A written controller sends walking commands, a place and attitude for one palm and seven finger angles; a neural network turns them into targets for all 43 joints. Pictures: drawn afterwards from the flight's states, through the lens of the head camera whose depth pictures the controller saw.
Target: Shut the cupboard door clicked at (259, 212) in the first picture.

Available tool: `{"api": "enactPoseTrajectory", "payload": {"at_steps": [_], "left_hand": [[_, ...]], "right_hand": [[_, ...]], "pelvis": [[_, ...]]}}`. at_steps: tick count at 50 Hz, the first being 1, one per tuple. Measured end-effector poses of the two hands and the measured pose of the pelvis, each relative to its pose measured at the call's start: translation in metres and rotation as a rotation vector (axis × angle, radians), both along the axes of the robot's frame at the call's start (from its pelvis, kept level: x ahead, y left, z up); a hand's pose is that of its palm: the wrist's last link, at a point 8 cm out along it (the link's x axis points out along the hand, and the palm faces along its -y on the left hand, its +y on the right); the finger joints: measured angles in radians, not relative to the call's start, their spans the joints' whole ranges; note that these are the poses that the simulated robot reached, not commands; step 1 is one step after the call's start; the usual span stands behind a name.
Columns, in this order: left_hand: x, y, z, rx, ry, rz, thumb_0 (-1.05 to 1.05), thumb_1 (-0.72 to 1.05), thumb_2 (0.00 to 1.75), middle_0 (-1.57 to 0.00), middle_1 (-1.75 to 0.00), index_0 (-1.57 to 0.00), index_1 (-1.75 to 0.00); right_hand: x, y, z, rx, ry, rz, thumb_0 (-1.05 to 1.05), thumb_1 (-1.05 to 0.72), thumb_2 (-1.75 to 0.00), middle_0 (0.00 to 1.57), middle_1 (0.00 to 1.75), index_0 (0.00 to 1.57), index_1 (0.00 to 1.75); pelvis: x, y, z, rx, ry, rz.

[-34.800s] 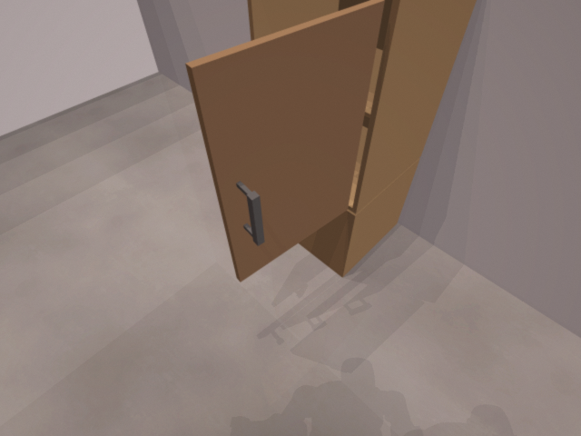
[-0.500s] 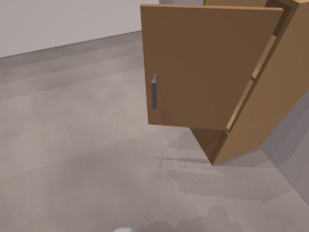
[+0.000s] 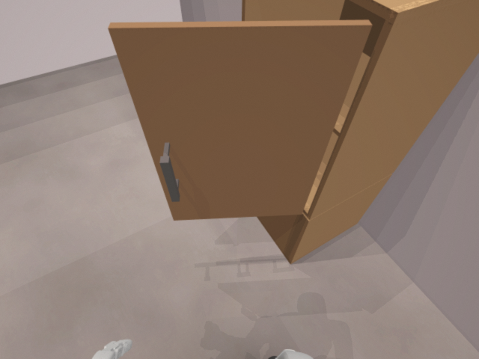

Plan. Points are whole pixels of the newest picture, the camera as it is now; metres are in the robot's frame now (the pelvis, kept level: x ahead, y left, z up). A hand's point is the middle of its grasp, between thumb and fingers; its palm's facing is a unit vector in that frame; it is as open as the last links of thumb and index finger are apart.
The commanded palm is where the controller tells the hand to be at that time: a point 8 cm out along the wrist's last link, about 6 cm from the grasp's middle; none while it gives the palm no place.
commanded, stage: come to a stop and stand still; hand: left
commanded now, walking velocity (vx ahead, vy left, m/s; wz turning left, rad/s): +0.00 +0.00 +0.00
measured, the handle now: (171, 173) +0.51 +0.16 -0.06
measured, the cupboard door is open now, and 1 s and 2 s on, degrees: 63 63 63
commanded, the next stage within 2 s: look again from close up in 1.36 s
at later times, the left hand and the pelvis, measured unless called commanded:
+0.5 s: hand out of the picture +0.10 +0.19 -0.17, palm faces +0.10 -0.97 -0.22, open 7.4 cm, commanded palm none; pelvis +0.05 -0.01 +0.00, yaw +1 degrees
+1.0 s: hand out of the picture +0.04 +0.13 -0.16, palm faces +0.02 -0.98 -0.20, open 7.3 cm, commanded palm none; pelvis +0.03 -0.04 +0.01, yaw +0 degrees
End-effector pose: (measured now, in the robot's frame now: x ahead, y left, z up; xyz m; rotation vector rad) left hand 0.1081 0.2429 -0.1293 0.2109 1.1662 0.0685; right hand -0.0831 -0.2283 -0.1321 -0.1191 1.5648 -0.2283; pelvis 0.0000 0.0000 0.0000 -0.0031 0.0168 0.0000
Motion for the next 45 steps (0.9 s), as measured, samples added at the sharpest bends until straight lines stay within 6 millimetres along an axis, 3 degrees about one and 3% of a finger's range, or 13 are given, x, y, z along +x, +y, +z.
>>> {"api": "enactPoseTrajectory", "payload": {"at_steps": [3,9,16,22,26,32,38,45], "left_hand": [[0.018,-0.019,-0.001,0.019,-0.035,0.013,0.00,0.91,0.90,-0.20,-0.30,-0.20,-0.30],[0.013,-0.047,0.008,0.018,0.028,0.066,0.00,0.92,0.90,-0.20,-0.30,-0.20,-0.30],[0.006,-0.040,0.006,0.025,0.054,0.124,-0.01,0.92,0.90,-0.20,-0.30,-0.20,-0.30],[-0.013,-0.018,-0.010,0.015,0.092,0.175,0.00,0.91,0.90,-0.20,-0.30,-0.20,-0.30],[-0.027,-0.006,-0.012,0.020,0.134,0.189,0.00,0.91,0.90,-0.20,-0.30,-0.20,-0.30],[-0.046,-0.002,-0.005,0.031,0.168,0.182,0.00,0.91,0.90,-0.20,-0.30,-0.20,-0.30],[-0.061,-0.016,-0.004,0.050,0.175,0.148,0.00,0.91,0.90,-0.20,-0.30,-0.20,-0.30],[-0.073,-0.048,0.002,0.023,0.189,0.120,0.00,0.90,0.90,-0.20,-0.30,-0.20,-0.30]], "right_hand": [[0.020,-0.020,-0.013,0.012,0.029,-0.001,0.01,-0.91,-0.90,0.20,0.30,0.20,0.30],[0.111,-0.040,-0.006,-0.002,-0.120,0.049,0.01,-0.91,-0.90,0.20,0.30,0.20,0.30],[0.203,-0.032,0.003,0.011,-0.289,0.126,0.01,-0.92,-0.90,0.19,0.30,0.19,0.30],[0.244,-0.015,0.010,-0.013,-0.390,0.187,0.01,-0.91,-0.90,0.20,0.30,0.20,0.30],[0.244,-0.005,0.017,-0.030,-0.395,0.220,0.01,-0.91,-0.90,0.20,0.30,0.20,0.30],[0.225,-0.004,0.018,-0.026,-0.372,0.211,0.01,-0.91,-0.90,0.20,0.30,0.20,0.30],[0.188,-0.018,0.003,0.006,-0.325,0.149,0.01,-0.91,-0.90,0.20,0.30,0.20,0.30],[0.132,-0.036,-0.003,0.027,-0.225,0.081,0.01,-0.91,-0.90,0.20,0.30,0.20,0.30]], "pelvis": [[0.016,-0.015,-0.007,-0.006,-0.007,0.006],[0.039,-0.027,0.009,0.007,0.002,0.011],[0.052,-0.027,0.012,0.003,-0.001,0.014],[0.056,-0.012,0.003,-0.015,-0.009,0.024],[0.053,-0.007,0.006,-0.004,-0.017,0.019],[0.043,-0.008,0.011,-0.011,-0.016,0.012],[0.033,-0.022,0.007,0.020,-0.006,-0.001],[0.028,-0.035,0.012,0.014,-0.029,0.004]]}}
